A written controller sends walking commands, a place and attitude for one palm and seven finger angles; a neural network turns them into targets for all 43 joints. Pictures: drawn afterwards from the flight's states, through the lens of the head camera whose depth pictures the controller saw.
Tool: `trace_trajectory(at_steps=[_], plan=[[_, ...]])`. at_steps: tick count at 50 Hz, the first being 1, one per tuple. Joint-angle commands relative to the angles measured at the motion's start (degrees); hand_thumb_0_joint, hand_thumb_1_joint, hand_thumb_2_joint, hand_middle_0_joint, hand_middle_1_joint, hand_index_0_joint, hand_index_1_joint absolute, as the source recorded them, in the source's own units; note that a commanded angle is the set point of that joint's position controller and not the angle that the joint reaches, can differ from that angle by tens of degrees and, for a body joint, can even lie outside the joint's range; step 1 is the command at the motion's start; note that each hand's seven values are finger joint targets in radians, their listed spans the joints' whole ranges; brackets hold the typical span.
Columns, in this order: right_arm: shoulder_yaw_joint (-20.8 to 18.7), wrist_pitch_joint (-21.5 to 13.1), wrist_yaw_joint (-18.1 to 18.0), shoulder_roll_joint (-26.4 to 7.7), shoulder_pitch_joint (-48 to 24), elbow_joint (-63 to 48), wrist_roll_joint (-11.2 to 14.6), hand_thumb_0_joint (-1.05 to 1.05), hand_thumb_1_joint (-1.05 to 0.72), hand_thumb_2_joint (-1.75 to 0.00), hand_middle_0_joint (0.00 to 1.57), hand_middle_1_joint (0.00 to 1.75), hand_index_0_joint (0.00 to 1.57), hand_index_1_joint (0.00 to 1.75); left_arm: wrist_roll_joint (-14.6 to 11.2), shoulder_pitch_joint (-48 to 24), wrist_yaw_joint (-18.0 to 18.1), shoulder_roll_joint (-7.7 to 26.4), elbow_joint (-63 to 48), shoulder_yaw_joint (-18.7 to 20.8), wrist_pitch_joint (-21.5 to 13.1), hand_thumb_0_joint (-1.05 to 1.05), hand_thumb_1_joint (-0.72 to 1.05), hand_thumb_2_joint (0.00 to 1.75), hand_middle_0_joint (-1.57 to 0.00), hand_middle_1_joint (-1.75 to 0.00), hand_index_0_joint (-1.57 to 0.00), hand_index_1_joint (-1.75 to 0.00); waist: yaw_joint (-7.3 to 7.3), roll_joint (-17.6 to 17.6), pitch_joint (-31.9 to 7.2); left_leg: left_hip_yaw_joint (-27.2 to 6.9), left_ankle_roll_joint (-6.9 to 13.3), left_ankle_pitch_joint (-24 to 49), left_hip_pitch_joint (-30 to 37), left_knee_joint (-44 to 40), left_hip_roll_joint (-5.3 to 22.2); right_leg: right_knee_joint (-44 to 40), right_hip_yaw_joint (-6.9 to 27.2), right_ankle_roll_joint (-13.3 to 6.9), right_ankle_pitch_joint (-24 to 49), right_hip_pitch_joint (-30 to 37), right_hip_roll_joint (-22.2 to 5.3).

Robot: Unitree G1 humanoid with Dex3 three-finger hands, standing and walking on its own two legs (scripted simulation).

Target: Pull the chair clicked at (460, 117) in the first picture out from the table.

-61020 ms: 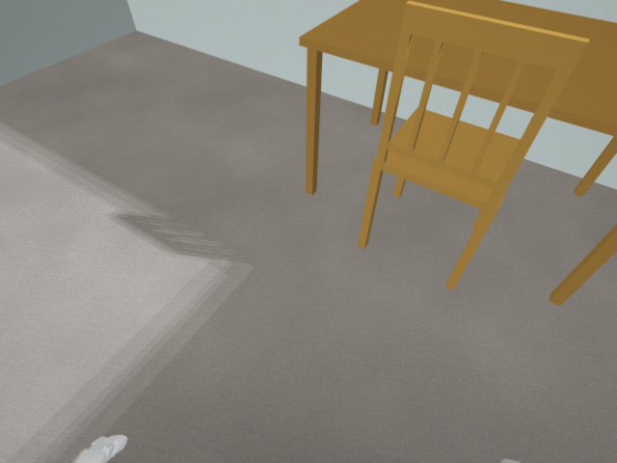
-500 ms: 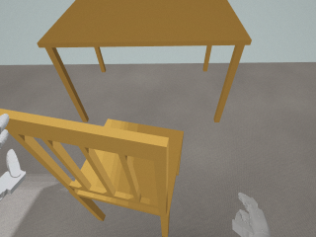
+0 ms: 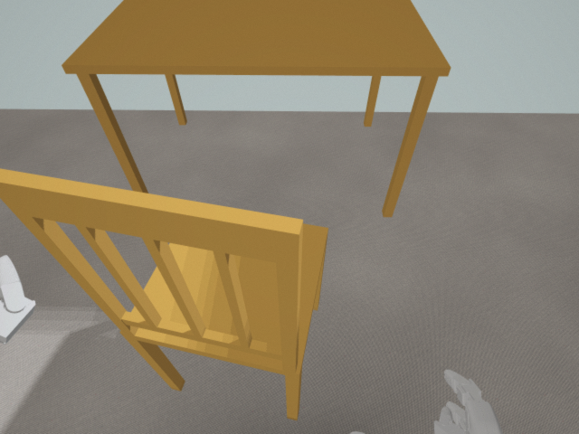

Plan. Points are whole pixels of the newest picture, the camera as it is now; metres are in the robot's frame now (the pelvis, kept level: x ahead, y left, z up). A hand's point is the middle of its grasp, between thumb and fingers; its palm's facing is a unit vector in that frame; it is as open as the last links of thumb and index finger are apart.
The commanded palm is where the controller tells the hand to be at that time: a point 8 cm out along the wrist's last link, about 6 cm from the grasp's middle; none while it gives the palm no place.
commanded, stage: step back with the hand held close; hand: left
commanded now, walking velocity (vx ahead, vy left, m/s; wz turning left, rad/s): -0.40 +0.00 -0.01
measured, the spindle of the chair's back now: (181, 292) +0.34 +0.21 -0.05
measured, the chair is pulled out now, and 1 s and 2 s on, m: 0.64 0.64 0.64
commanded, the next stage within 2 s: stop stepping back and stand still in 1.16 s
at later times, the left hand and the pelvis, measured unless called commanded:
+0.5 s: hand (35, 293) +0.21 +0.25 +0.18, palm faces +0.48 -0.77 -0.42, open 7.4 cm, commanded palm +0.14 +0.30 +0.19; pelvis +0.01 +0.00 -0.01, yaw +1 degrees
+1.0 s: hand (18, 351) +0.16 +0.24 +0.18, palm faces +0.36 -0.79 -0.50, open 7.4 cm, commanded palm +0.09 +0.30 +0.19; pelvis -0.04 +0.00 +0.01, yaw +1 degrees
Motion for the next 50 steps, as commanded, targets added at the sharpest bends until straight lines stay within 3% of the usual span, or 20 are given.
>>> trace_trajectory(at_steps=[1, 5, 8, 13, 17, 20, 23, 25, 27, 29, 31, 33, 36, 38, 39, 41, 43, 45, 48, 50], plan=[[-2.8, -3.6, -0.37, -6.78, -6.69, -9.05, -0.29, 0.0, -0.9, -0.9, 0.2, 0.3, 0.2, 0.3, 0.31, -3.0, 1.73, 10.48, -11.34, 7.71, -4.26, 0.0, 0.9, 0.9, -0.2, -0.3, -0.2, -0.3, 0.33, -1.07, -5.81, -4.64, 2.88, -13.83, -14.29, -9.61, 4.74, -6.69, 11.18, -1.1, -12.58, 15.31, -6.66], [-2.92, -3.13, -0.21, -6.14, -6.68, -7.94, -0.57, 0.0, -0.9, -0.9, 0.2, 0.3, 0.2, 0.3, -0.09, -1.81, 2.02, 10.52, -10.66, 7.85, -4.17, 0.0, 0.9, 0.9, -0.2, -0.3, -0.2, -0.3, 0.01, -2.61, -7.16, -3.81, 2.29, -11.09, -8.95, -7.52, 4.28, -10.06, 12.0, -1.99, -14.89, 11.17, -8.52], [-2.9, -2.85, -0.14, -6.48, -7.2, -8.32, -0.5, 0.0, -0.9, -0.9, 0.2, 0.3, 0.2, 0.3, -0.01, -1.41, 2.05, 10.55, -12.23, 7.94, -4.57, 0.0, 0.9, 0.9, -0.2, -0.3, -0.2, -0.3, -0.1, -0.17, -7.29, -4.89, 2.82, -11.33, -9.44, -10.42, 5.49, -7.98, 9.44, -0.91, -14.21, 11.45, -6.68], [-2.92, -3.53, -0.66, -6.78, -8.05, -9.25, -0.42, 0.0, -0.9, -0.9, 0.2, 0.3, 0.2, 0.3, 0.82, -1.66, 1.56, 9.57, -13.77, 8.72, -5.54, 0.0, 0.9, 0.9, -0.2, -0.3, -0.2, -0.3, 0.39, 7.64, -6.89, -9.07, 5.15, -10.39, -21.95, -17.32, 11.15, 7.1, 4.9, 1.16, -0.23, 23.04, -0.87], [-3.1, -4.34, -0.7, -6.28, -7.47, -9.02, -0.84, 0.0, -0.9, -0.9, 0.2, 0.3, 0.2, 0.3, 0.52, -3.37, 0.59, 9.03, -14.71, 8.5, -6.0, 0.0, 0.9, 0.9, -0.2, -0.3, -0.2, -0.3, 0.48, 7.4, -6.56, -8.22, 4.87, -4.0, -21.54, -14.7, 11.71, 10.78, 5.57, 1.0, 6.19, 23.03, -0.7], [-3.21, -4.25, -0.46, -5.57, -6.02, -8.14, -1.04, 0.0, -0.9, -0.9, 0.2, 0.3, 0.2, 0.3, 0.08, -4.72, 0.37, 8.67, -13.82, 7.2, -5.78, 0.0, 0.9, 0.9, -0.2, -0.3, -0.2, -0.3, -0.04, 0.38, -6.62, -4.23, 2.39, -5.14, -15.93, -7.26, 7.02, 2.88, 10.87, -1.31, 8.73, 17.2, -5.4], [-3.43, -3.48, 0.44, -5.23, -5.01, -7.09, -1.5, 0.0, -0.9, -0.9, 0.2, 0.3, 0.2, 0.3, -0.25, -4.96, 0.72, 9.97, -12.39, 6.73, -5.17, 0.0, 0.9, 0.9, -0.2, -0.3, -0.2, -0.3, -0.6, -8.02, -8.0, -0.88, 0.41, -11.63, -6.48, 3.78, 1.3, -12.99, 19.5, -5.53, -6.69, 7.57, -14.08], [-3.2, -2.6, 0.75, -4.56, -5.48, -6.54, -1.33, 0.0, -0.9, -0.9, 0.2, 0.3, 0.2, 0.3, -0.4, -3.23, 1.33, 10.6, -12.83, 7.06, -4.72, 0.0, 0.9, 0.9, -0.2, -0.3, -0.2, -0.3, -0.66, -8.04, -10.59, -0.89, 0.39, -8.7, -1.65, 5.12, 1.64, -15.25, 18.15, -6.97, -9.64, 7.38, -16.88], [-2.8, -1.79, 0.57, -4.58, -7.12, -7.13, -1.18, 0.0, -0.9, -0.9, 0.2, 0.3, 0.2, 0.3, -0.15, 0.19, 1.52, 11.41, -12.63, 8.93, -4.9, 0.0, 0.9, 0.9, -0.2, -0.3, -0.2, -0.3, -0.44, -6.16, -11.0, -2.93, 1.62, -4.86, -0.53, -4.42, 3.82, -10.56, 11.95, -4.27, -7.89, 8.24, -12.45], [-3.28, -1.46, -0.17, -5.66, -9.24, -7.82, -0.83, 0.0, -0.9, -0.9, 0.2, 0.3, 0.2, 0.3, -0.13, 3.64, 1.64, 12.39, -13.58, 11.2, -5.69, 0.0, 0.9, 0.9, -0.2, -0.3, -0.2, -0.3, -0.05, 4.5, -10.34, -9.56, 4.0, 2.09, -2.47, -12.9, 10.23, -0.2, 5.84, -0.27, -5.24, 8.69, -4.28], [-3.33, -2.38, -0.42, -5.02, -9.8, -8.66, -0.84, 0.0, -0.9, -0.9, 0.2, 0.3, 0.2, 0.3, -0.26, 2.84, 0.95, 10.76, -16.16, 11.31, -6.59, 0.0, 0.9, 0.9, -0.2, -0.3, -0.2, -0.3, -0.35, 14.05, -10.14, -12.48, 6.58, 1.2, -13.72, -19.17, 17.79, 14.83, 3.17, 1.66, -9.39, 15.91, 1.6], [-3.48, -3.75, -0.54, -5.17, -9.13, -8.28, -1.39, 0.0, -0.9, -0.9, 0.2, 0.3, 0.2, 0.3, -0.23, 0.05, 0.83, 10.67, -16.34, 11.88, -6.84, 0.0, 0.9, 0.9, -0.2, -0.3, -0.2, -0.3, 0.05, 14.13, -6.44, -11.0, 7.37, 0.65, -19.96, -19.4, 18.8, 19.94, 4.65, 1.44, -13.62, 17.01, 2.34], [-3.91, -5.94, 0.03, -4.92, -6.04, -5.78, -1.32, 0.0, -0.9, -0.9, 0.2, 0.3, 0.2, 0.3, -0.77, -0.31, -0.12, 7.82, -16.41, 7.6, -7.12, 0.0, 0.9, 0.9, -0.2, -0.3, -0.2, -0.3, 0.28, 8.98, -7.83, -6.87, 3.62, 30.31, 2.71, -7.69, 15.18, 1.98, 3.13, 0.4, -6.11, 7.23, 0.08], [-3.44, -7.05, 0.37, -5.2, -5.62, -4.61, -1.68, 0.0, -0.9, -0.9, 0.2, 0.3, 0.2, 0.3, -0.79, -0.72, -0.68, 7.29, -14.25, 6.03, -7.79, 0.0, 0.9, 0.9, -0.2, -0.3, -0.2, -0.3, 0.01, 9.37, -8.23, -5.77, 2.28, 37.5, 8.91, -5.04, 13.54, -5.51, 2.28, 0.11, 2.5, 7.6, -0.07], [-3.32, -6.85, 0.48, -5.41, -5.42, -3.81, -1.92, 0.0, -0.9, -0.9, 0.2, 0.3, 0.2, 0.3, -0.18, -1.07, -0.8, 7.58, -13.23, 5.68, -7.85, 0.0, 0.9, 0.9, -0.2, -0.3, -0.2, -0.3, -0.38, 7.87, -8.75, -3.97, 1.26, 37.92, 7.86, -2.84, 12.4, -6.06, 4.0, -0.74, 15.45, 10.74, -1.99], [-3.99, -6.26, 0.29, -4.96, -5.33, -4.91, -1.03, 0.0, -0.9, -0.9, 0.2, 0.3, 0.2, 0.3, -0.52, -4.3, -0.77, 8.22, -13.87, 4.13, -7.69, 0.0, 0.9, 0.9, -0.2, -0.3, -0.2, -0.3, -1.0, -3.73, -14.71, 0.94, -1.73, 26.31, 3.68, 3.75, 6.64, -2.89, 13.08, -4.98, 40.31, 17.4, -10.16], [-4.53, -5.65, 0.15, -4.03, -7.27, -5.89, -0.91, 0.0, -0.9, -0.9, 0.2, 0.3, 0.2, 0.3, -1.44, -0.57, -0.81, 10.28, -12.06, 7.15, -7.4, 0.0, 0.9, 0.9, -0.2, -0.3, -0.2, -0.3, 0.29, -9.75, -13.75, 0.56, -2.08, -3.81, -0.91, 10.02, 2.18, -8.4, 16.15, -8.51, 33.82, 15.78, -16.85], [-3.56, -3.83, 0.24, -2.0, -8.56, -6.3, -0.89, 0.0, -0.9, -0.9, 0.2, 0.3, 0.2, 0.3, -1.41, 3.9, -0.4, 10.97, -10.64, 8.8, -6.7, 0.0, 0.9, 0.9, -0.2, -0.3, -0.2, -0.3, 1.01, -6.4, -11.48, -2.28, -1.42, -10.62, -4.75, 12.03, 2.86, -9.73, 17.33, -9.76, 25.5, 14.98, -18.91], [-2.18, -1.75, -0.01, -1.75, -9.82, -7.04, -0.82, 0.0, -0.9, -0.9, 0.2, 0.3, 0.2, 0.3, -0.89, 5.07, -0.36, 11.69, -12.44, 10.69, -6.79, 0.0, 0.9, 0.9, -0.2, -0.3, -0.2, -0.3, -0.52, -8.5, -11.58, 0.65, -1.06, -1.01, 0.72, -4.28, 3.24, -4.7, 10.41, -5.6, 25.67, 14.47, -12.44], [-2.5, -1.47, -0.75, -2.8, -10.13, -7.29, -0.54, 0.0, -0.9, -0.9, 0.2, 0.3, 0.2, 0.3, -1.63, 5.01, -0.43, 11.35, -14.33, 10.08, -7.55, 0.0, 0.9, 0.9, -0.2, -0.3, -0.2, -0.3, -0.39, -0.35, -12.0, -1.74, 0.67, 20.21, 7.29, -14.77, 8.16, 3.03, 6.1, -0.36, 17.86, 11.54, -5.8]])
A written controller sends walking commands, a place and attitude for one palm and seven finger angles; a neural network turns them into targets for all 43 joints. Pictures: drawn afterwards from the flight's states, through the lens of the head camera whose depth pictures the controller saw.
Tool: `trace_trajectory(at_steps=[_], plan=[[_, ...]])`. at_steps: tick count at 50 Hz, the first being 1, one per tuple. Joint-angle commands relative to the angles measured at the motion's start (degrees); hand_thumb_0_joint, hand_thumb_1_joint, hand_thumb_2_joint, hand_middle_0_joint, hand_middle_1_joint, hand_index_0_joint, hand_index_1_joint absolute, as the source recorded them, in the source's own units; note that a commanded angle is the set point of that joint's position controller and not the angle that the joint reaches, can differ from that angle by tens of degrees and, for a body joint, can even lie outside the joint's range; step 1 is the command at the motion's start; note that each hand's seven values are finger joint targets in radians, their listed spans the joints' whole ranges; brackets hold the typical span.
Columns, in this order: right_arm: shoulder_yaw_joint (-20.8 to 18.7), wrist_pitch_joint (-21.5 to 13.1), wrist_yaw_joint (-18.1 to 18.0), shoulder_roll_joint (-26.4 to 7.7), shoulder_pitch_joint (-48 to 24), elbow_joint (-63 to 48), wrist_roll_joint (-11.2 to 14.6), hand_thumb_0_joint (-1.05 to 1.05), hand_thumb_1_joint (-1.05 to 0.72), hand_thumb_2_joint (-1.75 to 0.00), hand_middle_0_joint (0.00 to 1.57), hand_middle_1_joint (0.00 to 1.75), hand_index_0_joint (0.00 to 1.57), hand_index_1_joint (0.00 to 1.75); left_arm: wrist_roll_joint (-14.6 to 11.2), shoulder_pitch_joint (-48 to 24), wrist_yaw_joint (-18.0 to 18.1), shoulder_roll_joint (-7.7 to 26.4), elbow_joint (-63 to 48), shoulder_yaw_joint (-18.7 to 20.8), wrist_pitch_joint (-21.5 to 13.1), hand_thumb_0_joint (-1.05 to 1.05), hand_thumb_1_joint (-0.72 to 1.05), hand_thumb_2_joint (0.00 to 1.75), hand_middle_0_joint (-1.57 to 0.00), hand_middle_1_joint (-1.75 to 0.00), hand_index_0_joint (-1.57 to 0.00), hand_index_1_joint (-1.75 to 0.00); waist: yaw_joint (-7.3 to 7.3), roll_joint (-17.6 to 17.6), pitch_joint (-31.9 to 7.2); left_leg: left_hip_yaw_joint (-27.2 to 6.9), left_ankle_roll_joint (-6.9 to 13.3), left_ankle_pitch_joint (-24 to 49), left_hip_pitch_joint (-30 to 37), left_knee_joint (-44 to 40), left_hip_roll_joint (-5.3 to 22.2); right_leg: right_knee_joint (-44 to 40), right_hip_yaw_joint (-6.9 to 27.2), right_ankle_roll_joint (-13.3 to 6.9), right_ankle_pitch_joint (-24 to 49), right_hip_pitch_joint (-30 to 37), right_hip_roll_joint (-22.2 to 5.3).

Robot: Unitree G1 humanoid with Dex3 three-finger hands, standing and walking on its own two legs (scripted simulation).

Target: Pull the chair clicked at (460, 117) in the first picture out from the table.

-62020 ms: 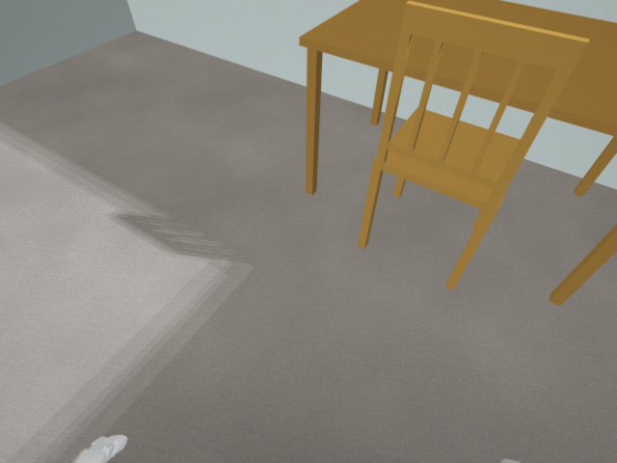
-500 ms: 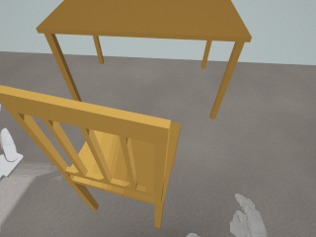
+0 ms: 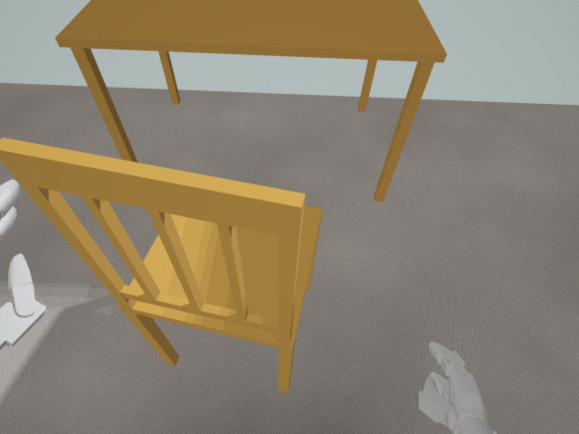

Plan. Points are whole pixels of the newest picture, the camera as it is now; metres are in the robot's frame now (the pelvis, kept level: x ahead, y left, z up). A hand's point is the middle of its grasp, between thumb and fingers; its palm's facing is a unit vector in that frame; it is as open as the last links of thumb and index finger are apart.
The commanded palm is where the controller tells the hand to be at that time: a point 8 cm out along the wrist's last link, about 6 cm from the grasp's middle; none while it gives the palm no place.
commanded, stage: step back with the hand held close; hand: left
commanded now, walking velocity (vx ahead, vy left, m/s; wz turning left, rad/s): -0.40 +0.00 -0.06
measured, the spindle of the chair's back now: (181, 265) +0.38 +0.20 -0.06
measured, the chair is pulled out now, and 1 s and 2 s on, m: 0.64 0.64 0.64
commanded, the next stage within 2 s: stop stepping back and stand still in 0.16 s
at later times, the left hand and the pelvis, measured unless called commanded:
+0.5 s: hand out of the picture +0.07 +0.27 +0.16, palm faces +0.40 -0.80 -0.45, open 7.4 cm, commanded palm +0.01 +0.30 +0.18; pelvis -0.14 +0.01 -0.01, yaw -2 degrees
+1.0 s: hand out of the picture +0.03 +0.27 +0.17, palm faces +0.43 -0.79 -0.44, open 7.4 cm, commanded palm -0.02 +0.31 +0.18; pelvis -0.17 +0.01 +0.00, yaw -1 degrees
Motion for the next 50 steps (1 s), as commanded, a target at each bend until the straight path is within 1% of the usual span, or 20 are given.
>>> trace_trajectory(at_steps=[1, 2, 4, 7, 10, 12, 13, 17, 21, 23, 24, 26, 31, 34, 36, 39, 41, 43, 47, 50], plan=[[-2.51, -2.1, -1.49, -6.81, -4.19, -9.1, 0.23, 0.0, -0.9, -0.9, 0.2, 0.3, 0.2, 0.3, -0.91, 1.4, 2.13, 10.22, -12.55, 10.47, -4.2, 0.0, 0.9, 0.9, -0.2, -0.3, -0.2, -0.3, 1.57, 9.41, -12.94, -10.63, 4.82, 32.66, 10.86, -14.83, 13.8, 8.95, 0.93, 1.81, 7.6, 2.24, -1.82], [-2.98, -3.18, -1.22, -6.5, -3.28, -8.96, 0.01, 0.0, -0.9, -0.9, 0.2, 0.3, 0.2, 0.3, -1.55, 1.28, 2.05, 10.1, -12.74, 10.55, -4.09, 0.0, 0.9, 0.9, -0.2, -0.3, -0.2, -0.3, 1.37, 13.3, -13.62, -11.53, 7.12, 37.98, 10.71, -15.07, 18.09, 15.74, 2.22, 1.81, -10.95, -0.68, 0.47], [-3.23, -5.77, -0.54, -7.12, -2.24, -8.04, -0.61, 0.0, -0.9, -0.9, 0.2, 0.3, 0.2, 0.3, -1.79, 1.3, 1.89, 9.84, -11.59, 10.84, -4.25, 0.0, 0.9, 0.9, -0.2, -0.3, -0.2, -0.3, 1.85, 19.97, -11.58, -9.53, 9.12, 32.33, 3.94, -16.09, 18.95, 23.01, 3.18, 1.43, -18.22, -0.63, 1.05], [-2.89, -7.16, 0.5, -7.58, -0.39, -6.7, -0.53, 0.0, -0.9, -0.9, 0.2, 0.3, 0.2, 0.3, -0.81, -4.59, 1.53, 7.78, -13.47, 7.21, -3.72, 0.0, 0.9, 0.9, -0.2, -0.3, -0.2, -0.3, 2.0, 16.51, -8.62, -6.29, 7.15, 35.76, 5.24, -11.4, 16.88, 11.46, 2.09, 1.31, -10.11, 2.74, -0.11], [-2.52, -7.98, 0.68, -8.08, -0.2, -6.96, 0.11, 0.0, -0.9, -0.9, 0.2, 0.3, 0.2, 0.3, -0.17, -4.93, 0.96, 8.13, -10.39, 6.43, -3.43, 0.0, 0.9, 0.9, -0.2, -0.3, -0.2, -0.3, 2.63, 7.01, -5.78, -3.4, 2.88, 4.63, -2.17, -3.66, 10.73, -6.7, 0.91, 0.72, 5.78, 9.65, -2.61], [-2.21, -8.17, 0.39, -6.83, -1.43, -7.56, -0.54, 0.0, -0.9, -0.9, 0.2, 0.3, 0.2, 0.3, -0.13, -6.93, 1.19, 11.1, -7.65, 7.86, -3.36, 0.0, 0.9, 0.9, -0.2, -0.3, -0.2, -0.3, 1.79, -10.5, -2.4, 1.9, -1.33, -12.72, -5.22, 16.2, -1.54, -19.46, 21.43, -7.49, -1.26, -3.66, -17.37], [-3.19, -7.59, 0.68, -6.96, -0.78, -5.78, -0.29, 0.0, -0.9, -0.9, 0.2, 0.3, 0.2, 0.3, -0.61, -7.87, 1.71, 10.93, -6.68, 6.98, -2.69, 0.0, 0.9, 0.9, -0.2, -0.3, -0.2, -0.3, 2.61, -11.23, -6.05, -1.53, -1.35, -11.11, -3.21, 29.92, -0.93, -23.94, 24.04, -10.33, -12.67, -4.5, -22.66], [-0.03, -3.99, -0.19, -5.86, -1.83, -8.99, 1.05, 0.0, -0.9, -0.9, 0.2, 0.3, 0.2, 0.3, -0.71, -3.78, 1.96, 10.99, -1.99, 8.2, 0.0, 0.0, 0.9, 0.9, -0.2, -0.3, -0.2, -0.3, 0.55, -7.23, -9.03, -0.39, 0.36, -6.13, 5.93, 15.59, 2.2, -15.42, 9.75, -6.02, -21.08, -5.67, -13.42], [-0.05, -5.24, -1.6, -8.42, 0.93, -8.44, 0.19, 0.0, -0.9, -0.9, 0.2, 0.3, 0.2, 0.3, 0.1, -5.93, 3.13, 10.24, -5.48, 6.32, -1.71, 0.0, 0.9, 0.9, -0.2, -0.3, -0.2, -0.3, 0.32, 1.26, -6.76, 2.37, 2.79, -7.66, 9.05, -13.93, 0.97, -10.51, 6.47, -2.0, -22.9, 2.0, -7.79], [-1.13, -6.77, -1.17, -10.44, 2.46, -8.67, 0.32, 0.0, -0.9, -0.9, 0.2, 0.3, 0.2, 0.3, 0.57, -10.06, 3.23, 9.96, -9.89, 5.68, -2.17, 0.0, 0.9, 0.9, -0.2, -0.3, -0.2, -0.3, 0.56, 12.7, -5.04, -11.49, 7.48, -10.39, 5.39, -22.67, 10.16, 5.67, 0.59, 1.31, -13.27, 4.25, -0.59], [-1.48, -7.09, -1.11, -9.8, 2.0, -9.31, 0.62, 0.0, -0.9, -0.9, 0.2, 0.3, 0.2, 0.3, 0.8, -9.01, 3.16, 10.29, -9.27, 5.67, -1.59, 0.0, 0.9, 0.9, -0.2, -0.3, -0.2, -0.3, 0.92, 15.15, -4.43, -14.65, 9.26, -6.5, 4.16, -24.34, 13.69, 13.67, -1.63, 2.47, -11.65, 2.85, 1.7], [-0.92, -7.15, -0.13, -8.26, -1.69, -8.33, 0.53, 0.0, -0.9, -0.9, 0.2, 0.3, 0.2, 0.3, 1.48, -8.39, 2.6, 9.47, -6.11, 5.27, -0.56, 0.0, 0.9, 0.9, -0.2, -0.3, -0.2, -0.3, 0.86, 21.53, -0.02, -14.74, 9.67, -23.48, -11.4, -29.26, 13.45, 23.13, 0.33, 2.24, -12.21, 7.15, 1.13], [-1.19, -7.35, 0.5, -9.72, 1.7, -6.33, 0.95, 0.0, -0.9, -0.9, 0.2, 0.3, 0.2, 0.3, 1.49, -8.65, 1.98, 8.46, -1.31, 4.16, -1.46, 0.0, 0.9, 0.9, -0.2, -0.3, -0.2, -0.3, 1.21, 4.85, 2.96, -6.2, 5.15, -17.45, -8.88, -13.45, 7.3, -7.34, -1.62, -0.25, -11.08, 13.97, 1.51], [-1.6, -6.34, 0.47, -9.59, 1.55, -5.84, 0.46, 0.0, -0.9, -0.9, 0.2, 0.3, 0.2, 0.3, 0.81, -11.71, 1.28, 9.88, 0.77, 5.36, -1.57, 0.0, 0.9, 0.9, -0.2, -0.3, -0.2, -0.3, -0.42, -2.76, 3.05, 0.35, 3.0, -9.71, -5.83, 7.42, 0.04, -20.46, 20.74, -9.11, -23.53, 5.14, -12.01], [-1.89, -5.93, 0.72, -8.73, 2.75, -5.45, 1.12, 0.0, -0.9, -0.9, 0.2, 0.3, 0.2, 0.3, 0.61, -13.34, 1.54, 9.23, 0.31, 4.12, -1.18, 0.0, 0.9, 0.9, -0.2, -0.3, -0.2, -0.3, 0.1, -9.99, -0.51, 0.47, 2.69, -7.33, 0.14, 11.08, -0.25, -22.84, 23.47, -10.54, -31.69, 1.55, -15.17], [-0.4, -5.65, -0.12, -8.48, 1.47, -6.07, 0.35, 0.0, -0.9, -0.9, 0.2, 0.3, 0.2, 0.3, 0.36, -11.63, 1.76, 9.12, -2.83, 4.41, -1.45, 0.0, 0.9, 0.9, -0.2, -0.3, -0.2, -0.3, -1.02, 2.0, -1.65, -2.29, 4.03, -5.48, 13.47, -8.25, 1.97, -9.01, 8.82, -6.18, -24.57, -4.99, -8.08], [0.05, -5.72, -0.41, -9.17, 0.31, -7.06, -0.02, 0.0, -0.9, -0.9, 0.2, 0.3, 0.2, 0.3, 0.79, -10.63, 2.35, 8.53, -5.9, 4.39, -2.25, 0.0, 0.9, 0.9, -0.2, -0.3, -0.2, -0.3, -0.17, 19.89, -0.77, -23.8, 8.89, -19.85, 11.75, -26.63, 14.36, 11.98, -0.38, -0.92, -17.15, -7.2, 2.52], [-0.24, -6.5, -0.07, -7.43, -1.19, -6.98, 0.15, 0.0, -0.9, -0.9, 0.2, 0.3, 0.2, 0.3, 1.19, -13.43, 2.14, 10.53, -7.82, 5.76, -1.81, 0.0, 0.9, 0.9, -0.2, -0.3, -0.2, -0.3, 0.59, 15.03, -1.32, -20.74, 10.62, -14.29, 4.5, -25.87, 15.03, 18.93, 1.89, 0.03, -15.72, -1.32, 1.08], [-0.03, -7.49, 0.65, -8.45, 0.18, -6.76, 0.77, 0.0, -0.9, -0.9, 0.2, 0.3, 0.2, 0.3, 1.34, -9.59, 1.79, 8.92, -3.99, 4.68, -0.93, 0.0, 0.9, 0.9, -0.2, -0.3, -0.2, -0.3, 1.27, 9.54, 0.6, -8.77, 6.46, -13.64, -4.01, -18.56, 9.52, -4.2, -0.95, 0.18, -7.3, 13.6, 1.2], [-0.49, -7.17, 0.9, -8.58, 0.84, -6.49, 0.37, 0.0, -0.9, -0.9, 0.2, 0.3, 0.2, 0.3, 0.72, -9.17, 1.25, 9.15, -0.86, 5.05, -1.03, 0.0, 0.9, 0.9, -0.2, -0.3, -0.2, -0.3, 0.13, 0.93, 0.18, -2.95, 3.82, -10.33, -2.86, -8.09, 2.8, -13.61, 10.4, -3.74, -12.74, 10.88, -4.93]])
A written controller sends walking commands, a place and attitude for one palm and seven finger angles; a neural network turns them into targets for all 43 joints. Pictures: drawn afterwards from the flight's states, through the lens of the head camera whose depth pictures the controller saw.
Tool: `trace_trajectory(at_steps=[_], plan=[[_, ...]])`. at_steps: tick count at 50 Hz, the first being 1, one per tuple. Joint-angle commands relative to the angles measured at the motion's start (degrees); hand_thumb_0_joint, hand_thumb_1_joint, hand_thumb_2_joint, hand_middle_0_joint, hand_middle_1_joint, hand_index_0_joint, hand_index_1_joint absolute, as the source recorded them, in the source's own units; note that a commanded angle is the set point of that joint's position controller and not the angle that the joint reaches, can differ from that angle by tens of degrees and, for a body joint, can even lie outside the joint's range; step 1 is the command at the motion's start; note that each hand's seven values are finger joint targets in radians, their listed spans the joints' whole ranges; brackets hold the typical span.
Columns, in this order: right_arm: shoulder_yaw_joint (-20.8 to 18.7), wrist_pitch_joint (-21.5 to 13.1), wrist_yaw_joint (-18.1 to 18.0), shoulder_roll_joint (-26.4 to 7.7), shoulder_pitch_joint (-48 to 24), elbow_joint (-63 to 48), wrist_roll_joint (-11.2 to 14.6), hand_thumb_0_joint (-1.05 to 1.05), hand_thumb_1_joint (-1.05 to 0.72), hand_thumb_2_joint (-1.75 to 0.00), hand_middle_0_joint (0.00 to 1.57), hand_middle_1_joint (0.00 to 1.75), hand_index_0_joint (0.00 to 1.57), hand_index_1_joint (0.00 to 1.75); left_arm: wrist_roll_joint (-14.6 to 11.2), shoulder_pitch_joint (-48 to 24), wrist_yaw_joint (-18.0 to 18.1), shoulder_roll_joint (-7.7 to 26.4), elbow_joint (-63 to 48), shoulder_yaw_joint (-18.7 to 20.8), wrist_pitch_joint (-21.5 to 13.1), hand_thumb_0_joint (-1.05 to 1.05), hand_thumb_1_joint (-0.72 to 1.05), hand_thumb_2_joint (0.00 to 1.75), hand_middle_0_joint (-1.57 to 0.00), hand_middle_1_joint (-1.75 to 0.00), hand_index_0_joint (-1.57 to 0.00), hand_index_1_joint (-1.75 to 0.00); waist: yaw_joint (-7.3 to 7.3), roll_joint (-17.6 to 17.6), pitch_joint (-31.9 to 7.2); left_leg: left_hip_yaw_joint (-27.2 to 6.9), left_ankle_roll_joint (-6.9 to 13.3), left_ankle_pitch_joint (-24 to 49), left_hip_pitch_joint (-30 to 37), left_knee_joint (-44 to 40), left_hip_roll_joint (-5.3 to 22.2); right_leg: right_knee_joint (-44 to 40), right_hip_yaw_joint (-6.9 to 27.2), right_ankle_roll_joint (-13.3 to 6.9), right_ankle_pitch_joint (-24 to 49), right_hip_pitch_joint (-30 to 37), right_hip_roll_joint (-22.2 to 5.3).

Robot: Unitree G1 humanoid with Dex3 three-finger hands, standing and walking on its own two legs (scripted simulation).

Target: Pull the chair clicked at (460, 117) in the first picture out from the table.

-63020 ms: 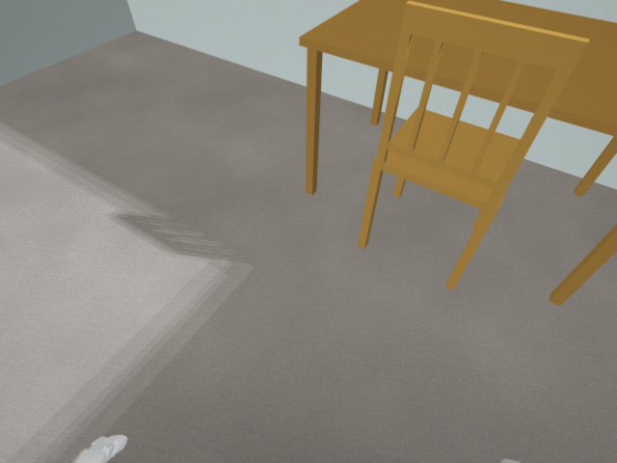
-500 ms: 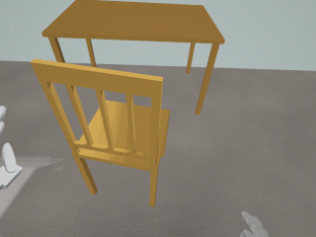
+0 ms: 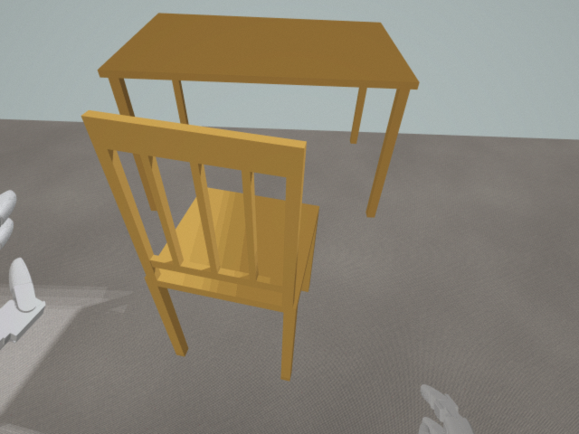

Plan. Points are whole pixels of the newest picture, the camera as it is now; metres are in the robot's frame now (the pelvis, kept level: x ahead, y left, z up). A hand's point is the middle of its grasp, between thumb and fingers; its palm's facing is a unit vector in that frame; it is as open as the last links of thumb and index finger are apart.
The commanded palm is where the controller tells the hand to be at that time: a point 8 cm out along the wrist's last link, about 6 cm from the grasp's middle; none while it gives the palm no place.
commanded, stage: let the arm hang, fingers relaxed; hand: left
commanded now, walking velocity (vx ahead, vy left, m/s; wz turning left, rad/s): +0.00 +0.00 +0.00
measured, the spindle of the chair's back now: (207, 223) +0.55 +0.20 -0.06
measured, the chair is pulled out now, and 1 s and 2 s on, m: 0.64 0.64 0.64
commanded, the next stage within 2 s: look to check the result in 1.16 s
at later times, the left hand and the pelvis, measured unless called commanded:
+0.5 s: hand out of the picture +0.06 +0.20 -0.16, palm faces +0.05 -0.98 -0.19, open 6.9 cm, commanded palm none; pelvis +0.03 +0.01 +0.01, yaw +1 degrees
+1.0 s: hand out of the picture +0.02 +0.18 -0.16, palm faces +0.01 -0.99 -0.17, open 7.3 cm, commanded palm none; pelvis +0.03 +0.02 +0.01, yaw -1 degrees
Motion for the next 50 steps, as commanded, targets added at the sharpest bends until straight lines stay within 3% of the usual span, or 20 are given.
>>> trace_trajectory(at_steps=[1, 2, 3, 4, 5, 7, 9, 11, 13, 16, 18, 20, 22, 24, 25, 28, 32, 35, 48, 50], plan=[[-3.91, -2.73, -0.26, -8.73, -7.07, -8.19, -0.07, 0.0, -0.9, -0.9, 0.2, 0.3, 0.2, 0.3, -0.24, -5.56, 0.59, 9.67, -8.94, 6.08, -3.66, 0.0, 0.9, 0.9, -0.2, -0.3, -0.2, -0.3, -0.44, -2.57, 3.1, -3.23, 1.29, -11.36, -7.2, -2.0, 1.83, -16.81, 16.07, -4.73, -13.26, -0.75, -9.59], [-4.08, -2.49, -0.15, -8.28, -6.57, -7.49, 0.16, 0.0, -0.9, -0.9, 0.2, 0.3, 0.2, 0.3, -0.5, -5.38, 0.57, 9.33, -8.98, 5.62, -3.44, 0.0, 0.9, 0.9, -0.2, -0.3, -0.2, -0.3, -0.58, -5.02, 2.68, -2.48, 0.94, -10.08, -3.93, 0.63, 1.25, -19.04, 18.01, -5.47, -18.52, -4.25, -11.18], [-5.38, -1.44, 3.99, -11.38, -2.1, 4.64, -1.95, 0.0, -0.9, -0.9, 0.2, 0.3, 0.2, 0.3, 5.45, -5.53, -6.61, -4.42, 33.62, -15.07, 4.5, 0.0, 0.9, 0.9, -0.2, -0.3, -0.2, -0.3, -2.84, -4.28, 3.43, -3.15, 0.07, 3.39, -8.48, 10.54, 2.47, -6.81, 11.38, -6.11, 6.44, -7.27, -14.94], [-4.92, 1.73, 3.78, -6.73, 1.91, 3.88, -1.83, 0.0, -0.9, -0.9, 0.2, 0.3, 0.2, 0.3, 4.63, -4.7, -8.0, -7.21, 35.56, -15.32, 7.53, 0.0, 0.9, 0.9, -0.2, -0.3, -0.2, -0.3, -2.97, -6.01, -0.68, -3.77, 0.15, 5.23, -2.27, 7.48, 1.74, -4.25, 9.23, -5.68, 12.12, -7.44, -12.02], [-4.61, 3.04, 3.68, -7.78, 2.59, 3.38, -1.94, 0.0, -0.9, -0.9, 0.2, 0.3, 0.2, 0.3, 4.19, -5.17, -8.46, -7.27, 35.46, -15.74, 8.14, 0.0, 0.9, 0.9, -0.2, -0.3, -0.2, -0.3, -2.93, -4.14, -0.49, -4.96, 0.79, 4.85, -1.73, 3.34, 2.74, -2.5, 6.01, -3.98, 7.17, -8.17, -9.94], [-4.29, 4.07, 3.82, -8.7, -1.07, 2.69, -2.79, 0.0, -0.9, -0.9, 0.2, 0.3, 0.2, 0.3, 3.95, -8.09, -8.82, -7.58, 39.59, -17.24, 8.16, 0.0, 0.9, 0.9, -0.2, -0.3, -0.2, -0.3, -0.38, -2.98, 1.67, -9.38, 2.82, 4.63, -7.31, -2.77, 4.96, 0.08, 3.44, -1.48, 2.07, -7.19, -6.56], [-4.46, 4.3, 3.68, -9.81, -1.93, 2.04, -3.26, 0.0, -0.9, -0.9, 0.2, 0.3, 0.2, 0.3, 3.83, -11.13, -8.58, -6.42, 44.74, -17.84, 7.65, 0.0, 0.9, 0.9, -0.2, -0.3, -0.2, -0.3, 0.51, -9.07, 0.71, -10.41, 3.13, 16.25, -7.67, -2.98, 4.86, 1.26, 4.23, -1.84, 14.95, -0.92, -6.23], [-4.5, 4.8, 3.21, -10.02, -1.4, 3.7, -3.0, 0.0, -0.9, -0.9, 0.2, 0.3, 0.2, 0.3, 3.62, -12.44, -8.23, -5.2, 51.24, -18.29, 7.71, 0.0, 0.9, 0.9, -0.2, -0.3, -0.2, -0.3, 0.59, -9.25, -3.69, -8.57, 2.22, 22.73, -2.78, -3.06, 3.82, 0.51, 5.22, -2.76, 23.65, 3.88, -7.76], [-4.05, 4.93, 2.77, -9.6, -1.15, 6.05, -2.75, 0.0, -0.9, -0.9, 0.2, 0.3, 0.2, 0.3, 3.22, -13.09, -7.83, -4.83, 57.95, -18.97, 7.67, 0.0, 0.9, 0.9, -0.2, -0.3, -0.2, -0.3, 0.91, -3.82, -5.99, -7.62, 1.66, 27.7, 2.54, -4.91, 3.94, -0.27, 5.58, -2.73, 25.37, 5.86, -7.62], [-3.2, 5.06, 2.16, -8.36, -0.54, 9.79, -2.38, 0.0, -0.9, -0.9, 0.2, 0.3, 0.2, 0.3, 2.61, -13.34, -7.46, -4.8, 66.91, -19.9, 7.53, 0.0, 0.9, 0.9, -0.2, -0.3, -0.2, -0.3, 1.08, 9.34, -4.93, -6.57, 1.38, 31.76, 6.3, -8.11, 4.6, -2.12, 4.65, -2.1, 19.4, 6.32, -6.06], [-2.86, 5.18, 1.65, -7.18, 0.64, 12.11, -2.01, 0.0, -0.9, -0.9, 0.2, 0.3, 0.2, 0.3, 2.32, -12.45, -7.4, -5.49, 72.08, -20.48, 7.41, 0.0, 0.9, 0.9, -0.2, -0.3, -0.2, -0.3, 1.01, 12.7, -4.51, -5.79, 1.42, 30.07, 8.05, -9.16, 4.59, -4.37, 4.19, -1.96, 16.46, 6.7, -5.64], [-3.28, 5.57, 1.18, -6.18, 2.49, 13.39, -2.25, 0.0, -0.9, -0.9, 0.2, 0.3, 0.2, 0.3, 2.61, -12.41, -7.14, -7.57, 74.21, -19.94, 7.62, 0.0, 0.9, 0.9, -0.2, -0.3, -0.2, -0.3, 0.79, 13.41, -3.68, -6.16, 1.85, 28.85, 8.84, -9.96, 5.15, -5.97, 2.58, -1.94, 15.08, 6.76, -5.2], [-3.12, 5.93, 1.11, -5.88, 3.39, 14.95, -2.06, 0.0, -0.9, -0.9, 0.2, 0.3, 0.2, 0.3, 2.37, -13.18, -7.31, -7.6, 77.15, -20.67, 7.73, 0.0, 0.9, 0.9, -0.2, -0.3, -0.2, -0.3, 0.76, 11.29, -1.33, -6.28, 1.96, 23.51, 7.2, -11.6, 5.31, -7.55, 2.71, -1.87, 12.74, 7.0, -5.02], [-3.23, 6.24, 1.09, -5.95, 4.03, 15.94, -1.9, 0.0, -0.9, -0.9, 0.2, 0.3, 0.2, 0.3, 2.33, -13.58, -7.39, -7.49, 79.43, -21.16, 7.82, 0.0, 0.9, 0.9, -0.2, -0.3, -0.2, -0.3, 0.8, 4.79, 2.13, -6.88, 2.3, 19.27, 5.71, -13.19, 5.57, -9.09, 2.75, -1.82, 11.81, 6.4, -5.06], [-3.25, 6.27, 1.08, -6.26, 4.58, 16.6, -1.89, 0.0, -0.9, -0.9, 0.2, 0.3, 0.2, 0.3, 2.32, -13.42, -7.4, -7.99, 80.52, -21.38, 7.82, 0.0, 0.9, 0.9, -0.2, -0.3, -0.2, -0.3, 0.73, 3.5, 2.73, -6.62, 2.36, 17.85, 5.69, -13.7, 5.58, -9.64, 3.17, -1.77, 11.52, 6.21, -5.36], [-3.11, 6.35, 1.08, -6.11, 5.98, 18.5, -1.84, 0.0, -0.9, -0.9, 0.2, 0.3, 0.2, 0.3, 2.27, -13.4, -7.31, -8.31, 83.15, -21.91, 7.83, 0.0, 0.9, 0.9, -0.2, -0.3, -0.2, -0.3, 0.44, -0.21, 4.57, -6.39, 2.38, 14.13, 6.0, -14.99, 5.42, -10.88, 3.89, -1.55, 9.9, 5.28, -5.65], [-2.81, 6.42, 1.2, -5.66, 7.1, 20.74, -1.84, 0.0, -0.9, -0.9, 0.2, 0.3, 0.2, 0.3, 2.24, -12.62, -7.16, -8.45, 85.5, -22.32, 7.79, 0.0, 0.9, 0.9, -0.2, -0.3, -0.2, -0.3, 0.48, -2.06, 6.51, -6.15, 2.52, 8.92, 5.23, -16.84, 5.24, -12.14, 4.62, -1.45, 6.8, 4.41, -5.69], [-2.72, 6.44, 1.31, -5.23, 7.56, 22.07, -1.81, 0.0, -0.9, -0.9, 0.2, 0.3, 0.2, 0.3, 2.22, -11.8, -7.03, -8.63, 86.63, -22.5, 7.77, 0.0, 0.9, 0.9, -0.2, -0.3, -0.2, -0.3, 0.58, -1.31, 7.31, -5.97, 2.59, 6.58, 4.86, -17.72, 5.11, -12.57, 4.95, -1.43, 5.08, 3.67, -5.77], [-2.15, 5.79, 0.73, -2.34, 9.93, 25.96, -1.63, 0.0, -0.9, -0.9, 0.2, 0.3, 0.2, 0.3, 2.13, -9.11, -6.61, -10.9, 90.18, -22.67, 7.14, 0.0, 0.9, 0.9, -0.2, -0.3, -0.2, -0.3, 0.53, 0.8, 6.26, -4.6, 2.37, 12.44, 7.0, -16.69, 4.78, -12.31, 5.63, -1.71, 9.49, 4.31, -6.21], [-2.11, 5.92, 0.67, -1.92, 10.14, 26.22, -1.58, 0.0, -0.9, -0.9, 0.2, 0.3, 0.2, 0.3, 2.16, -9.08, -6.56, -11.26, 90.35, -22.73, 7.24, 0.0, 0.9, 0.9, -0.2, -0.3, -0.2, -0.3, 0.44, 1.55, 8.39, -4.62, 2.3, 11.64, 6.01, -16.94, 4.84, -12.53, 5.5, -1.72, 8.5, 3.38, -6.1]])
